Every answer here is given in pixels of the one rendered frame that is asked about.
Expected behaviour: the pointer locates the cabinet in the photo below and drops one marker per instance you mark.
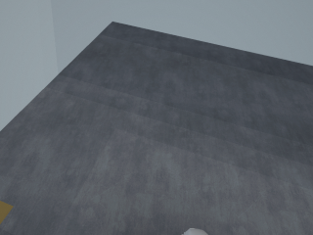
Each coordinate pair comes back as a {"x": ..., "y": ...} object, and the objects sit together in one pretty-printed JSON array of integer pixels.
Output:
[{"x": 4, "y": 210}]

